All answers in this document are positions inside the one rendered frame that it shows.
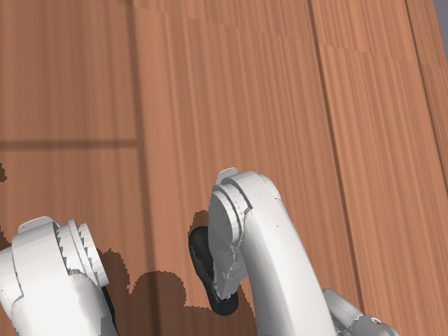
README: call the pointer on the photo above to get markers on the right robot foot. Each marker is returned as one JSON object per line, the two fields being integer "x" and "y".
{"x": 204, "y": 267}

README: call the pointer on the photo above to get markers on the left robot foot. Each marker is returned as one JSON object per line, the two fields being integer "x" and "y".
{"x": 110, "y": 306}

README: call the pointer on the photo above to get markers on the right robot arm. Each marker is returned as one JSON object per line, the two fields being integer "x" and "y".
{"x": 371, "y": 326}

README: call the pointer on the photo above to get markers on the right robot hand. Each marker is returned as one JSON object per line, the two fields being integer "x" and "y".
{"x": 343, "y": 313}

